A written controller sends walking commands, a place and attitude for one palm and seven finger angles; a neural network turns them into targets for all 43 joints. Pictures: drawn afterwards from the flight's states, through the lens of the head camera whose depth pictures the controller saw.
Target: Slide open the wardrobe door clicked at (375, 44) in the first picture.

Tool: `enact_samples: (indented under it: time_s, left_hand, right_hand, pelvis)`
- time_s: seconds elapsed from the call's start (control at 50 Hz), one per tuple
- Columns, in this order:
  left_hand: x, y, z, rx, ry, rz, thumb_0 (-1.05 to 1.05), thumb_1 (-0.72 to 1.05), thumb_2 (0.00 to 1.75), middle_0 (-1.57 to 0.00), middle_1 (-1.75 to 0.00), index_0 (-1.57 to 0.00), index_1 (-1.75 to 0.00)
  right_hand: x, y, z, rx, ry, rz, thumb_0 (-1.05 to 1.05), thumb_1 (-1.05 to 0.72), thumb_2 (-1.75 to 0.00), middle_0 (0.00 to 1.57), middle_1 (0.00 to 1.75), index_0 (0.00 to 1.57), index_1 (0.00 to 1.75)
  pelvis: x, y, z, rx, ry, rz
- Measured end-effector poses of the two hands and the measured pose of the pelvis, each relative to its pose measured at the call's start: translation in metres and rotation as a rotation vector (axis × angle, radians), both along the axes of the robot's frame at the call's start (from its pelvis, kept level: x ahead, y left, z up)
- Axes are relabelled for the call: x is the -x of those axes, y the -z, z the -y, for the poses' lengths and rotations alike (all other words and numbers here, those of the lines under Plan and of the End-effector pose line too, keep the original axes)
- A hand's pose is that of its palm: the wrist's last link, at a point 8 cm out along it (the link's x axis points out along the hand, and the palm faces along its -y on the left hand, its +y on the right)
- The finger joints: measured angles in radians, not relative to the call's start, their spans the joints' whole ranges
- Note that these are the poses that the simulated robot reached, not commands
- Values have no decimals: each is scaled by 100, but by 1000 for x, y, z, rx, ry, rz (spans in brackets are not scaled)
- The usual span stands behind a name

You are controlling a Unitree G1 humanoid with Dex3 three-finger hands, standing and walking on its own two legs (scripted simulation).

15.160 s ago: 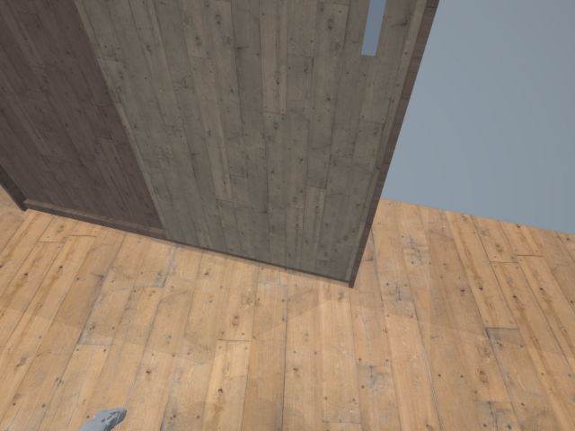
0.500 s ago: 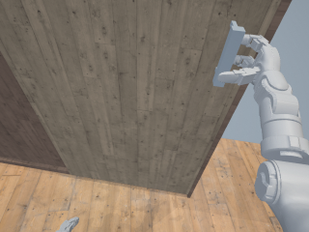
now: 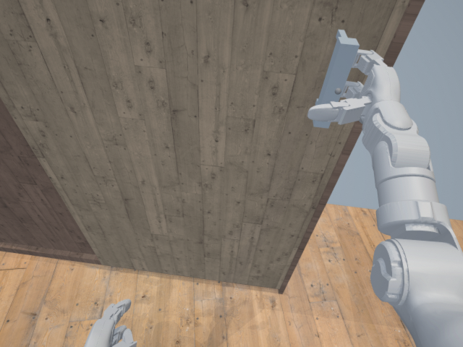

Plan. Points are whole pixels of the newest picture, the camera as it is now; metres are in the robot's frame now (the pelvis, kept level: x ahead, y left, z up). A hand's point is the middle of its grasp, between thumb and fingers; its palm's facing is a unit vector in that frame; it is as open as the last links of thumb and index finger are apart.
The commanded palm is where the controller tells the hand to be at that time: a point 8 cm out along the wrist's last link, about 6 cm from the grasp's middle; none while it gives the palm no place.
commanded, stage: slide the fingers in behind the handle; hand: right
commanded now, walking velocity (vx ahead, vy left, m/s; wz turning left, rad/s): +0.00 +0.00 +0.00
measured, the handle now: (330, 79) +0.50 -0.12 +0.25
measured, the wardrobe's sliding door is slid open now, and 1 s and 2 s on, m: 0.00 0.00 0.00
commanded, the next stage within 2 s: grip the handle and tug to test in 1.06 s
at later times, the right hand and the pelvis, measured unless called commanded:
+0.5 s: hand (327, 93) +0.44 -0.10 +0.26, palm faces +0.06 +1.00 -0.01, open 14.3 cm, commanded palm +0.41 -0.15 +0.25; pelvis +0.01 +0.00 +0.00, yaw +0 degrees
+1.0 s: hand (327, 93) +0.44 -0.10 +0.26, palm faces +0.06 +1.00 -0.01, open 14.4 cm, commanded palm +0.40 -0.15 +0.25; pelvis +0.01 +0.00 +0.00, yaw +0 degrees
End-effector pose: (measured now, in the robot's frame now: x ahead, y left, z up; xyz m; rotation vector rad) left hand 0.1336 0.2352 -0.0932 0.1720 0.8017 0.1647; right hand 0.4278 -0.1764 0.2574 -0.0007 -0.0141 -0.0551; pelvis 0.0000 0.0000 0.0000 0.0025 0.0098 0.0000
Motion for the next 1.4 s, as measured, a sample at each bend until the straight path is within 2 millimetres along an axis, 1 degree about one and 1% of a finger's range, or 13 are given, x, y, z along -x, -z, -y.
enact_samples:
  time_s: [0.16, 0.26, 0.34, 0.44, 0.54, 0.64, 0.74, 1.0, 1.2, 1.3, 1.4]
  left_hand:
    - [10, 8, -4, 8, -21, -51, 1, 91, 90, -20, -30, -20, -30]
    - [9, 9, -5, 14, -25, -57, 2, 91, 90, -20, -30, -20, -30]
    - [2, 7, -4, 18, -19, -43, 2, 91, 90, -20, -30, -20, -30]
    - [-12, 2, -1, 25, 2, -5, 2, 91, 90, -20, -30, -20, -30]
    - [-25, -3, 3, 29, 24, 31, 2, 91, 90, -20, -30, -20, -30]
    - [-31, -7, 7, 25, 42, 41, 2, 91, 90, -20, -30, -20, -30]
    - [-30, -6, 8, 24, 45, 30, 1, 91, 90, -20, -30, -20, -30]
    - [-17, 1, 9, 30, 23, -8, 2, 91, 90, -20, -30, -20, -30]
    - [-18, -1, 8, 25, 15, -3, 2, 91, 90, -20, -30, -20, -30]
    - [-22, -2, 8, 25, 19, 3, 2, 91, 90, -20, -30, -20, -30]
    - [-26, -3, 9, 25, 23, 7, 2, 91, 90, -20, -30, -20, -30]
  right_hand:
    - [-4, 7, -9, -6, -13, -9, -1, 50, -30, 30, 120, 30, 120]
    - [0, 5, -15, -6, -15, 25, -1, 50, -30, 30, 120, 30, 120]
    - [4, 2, -16, -14, -12, 30, -1, 50, -30, 30, 120, 30, 120]
    - [14, -3, -18, 12, -4, 31, -1, 50, -30, 30, 120, 29, 120]
    - [16, -4, -21, 11, 10, 10, -1, 50, -30, 27, 119, 23, 117]
    - [17, -4, -22, 3, 7, 9, -1, 50, -30, 25, 119, 22, 117]
    - [16, -4, -21, 7, 7, 13, -1, 50, -30, 26, 119, 23, 117]
    - [17, -3, -21, 7, 1, 20, -1, 50, -30, 26, 119, 22, 116]
    - [17, -3, -21, 1, -3, 24, -1, 50, -30, 25, 119, 22, 114]
    - [17, -3, -21, 5, 3, 23, -1, 44, -32, 26, 120, 22, 116]
    - [16, -3, -20, -2, -2, 20, -1, 29, -39, 27, 122, 24, 118]
  pelvis:
    - [-6, 0, 0, 0, -6, -1]
    - [-9, 0, -1, 1, -10, 4]
    - [-10, 0, -1, 1, -12, 9]
    - [-10, 0, -2, 1, -7, 20]
    - [-8, 0, -2, 2, -2, 25]
    - [-7, 0, -3, 2, 2, 25]
    - [-7, 0, -2, 2, 4, 24]
    - [-9, -1, 1, 2, -4, 28]
    - [-11, -1, 2, 1, -9, 28]
    - [-11, -1, 3, 0, -7, 27]
    - [-12, -1, 2, 1, -9, 25]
